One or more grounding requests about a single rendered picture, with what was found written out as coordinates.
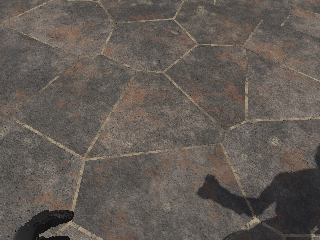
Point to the left robot hand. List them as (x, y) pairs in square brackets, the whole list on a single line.
[(41, 223)]

